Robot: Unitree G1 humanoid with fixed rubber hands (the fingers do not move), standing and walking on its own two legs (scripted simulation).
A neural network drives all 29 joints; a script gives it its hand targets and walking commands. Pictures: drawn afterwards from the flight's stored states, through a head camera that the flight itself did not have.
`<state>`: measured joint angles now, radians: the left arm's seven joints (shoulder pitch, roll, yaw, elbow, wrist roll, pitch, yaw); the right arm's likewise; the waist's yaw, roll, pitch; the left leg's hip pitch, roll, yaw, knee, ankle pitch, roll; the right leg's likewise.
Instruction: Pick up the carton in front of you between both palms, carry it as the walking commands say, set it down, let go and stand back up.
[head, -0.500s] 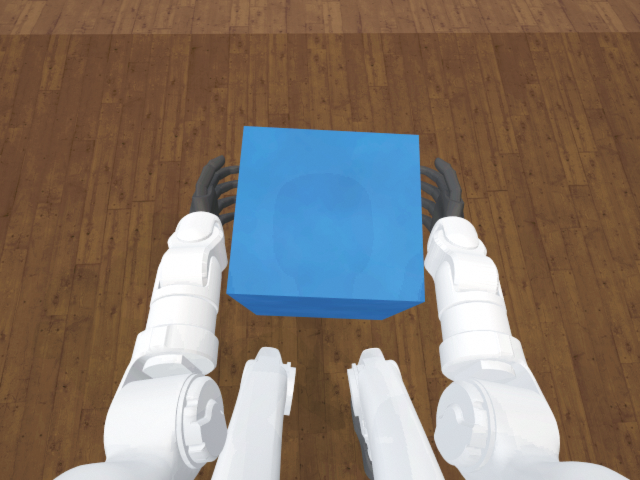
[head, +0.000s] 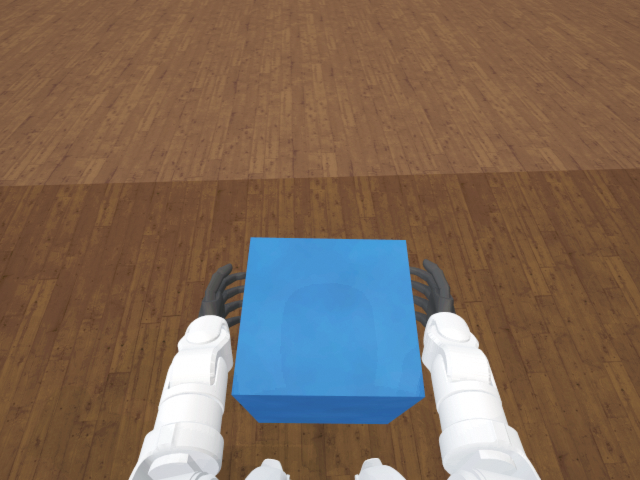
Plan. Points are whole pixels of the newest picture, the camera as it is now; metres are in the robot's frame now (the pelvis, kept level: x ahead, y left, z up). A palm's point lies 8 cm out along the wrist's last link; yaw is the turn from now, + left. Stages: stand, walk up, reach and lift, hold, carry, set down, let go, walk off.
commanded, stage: reach and lift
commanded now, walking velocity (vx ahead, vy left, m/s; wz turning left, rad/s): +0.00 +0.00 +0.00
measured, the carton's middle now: (325, 339) +0.33 +0.00 -0.10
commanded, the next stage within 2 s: hold in 1.32 s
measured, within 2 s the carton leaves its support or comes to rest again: neither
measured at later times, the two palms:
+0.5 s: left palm (193, 313) +0.29 +0.15 +0.07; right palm (471, 303) +0.30 -0.15 +0.08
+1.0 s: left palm (191, 302) +0.30 +0.15 +0.08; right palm (473, 293) +0.31 -0.15 +0.09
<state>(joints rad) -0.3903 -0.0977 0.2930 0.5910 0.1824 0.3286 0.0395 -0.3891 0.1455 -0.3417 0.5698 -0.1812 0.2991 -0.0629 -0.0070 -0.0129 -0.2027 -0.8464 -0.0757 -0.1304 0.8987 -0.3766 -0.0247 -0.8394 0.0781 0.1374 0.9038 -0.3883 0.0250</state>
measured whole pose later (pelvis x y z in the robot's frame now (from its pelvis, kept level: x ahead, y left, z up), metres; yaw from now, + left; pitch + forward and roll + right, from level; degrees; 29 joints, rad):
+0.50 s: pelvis +0.01 +0.00 +0.05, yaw +0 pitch -3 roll +0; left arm -0.28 -0.16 0.28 0.41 0.28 0.62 0.00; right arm -0.30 0.16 -0.31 0.42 -0.29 0.59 0.00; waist 0.00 0.00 -0.05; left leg -0.19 -0.04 -0.14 0.46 -0.22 -0.02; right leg -0.19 0.05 0.15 0.47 -0.23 0.01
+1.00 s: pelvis +0.01 +0.00 +0.06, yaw +0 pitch -4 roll +0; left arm -0.28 -0.16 0.25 0.33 0.28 0.66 0.00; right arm -0.30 0.16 -0.28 0.35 -0.29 0.63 0.01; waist 0.00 -0.01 -0.01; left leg -0.13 -0.04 -0.13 0.40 -0.20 -0.01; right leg -0.13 0.04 0.15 0.41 -0.21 0.01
